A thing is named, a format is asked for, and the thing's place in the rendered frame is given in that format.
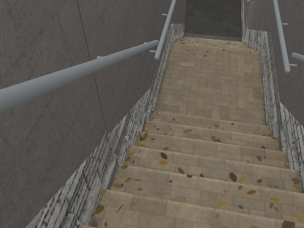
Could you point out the stairs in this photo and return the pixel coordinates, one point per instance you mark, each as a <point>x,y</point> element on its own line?
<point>215,43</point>
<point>193,172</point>

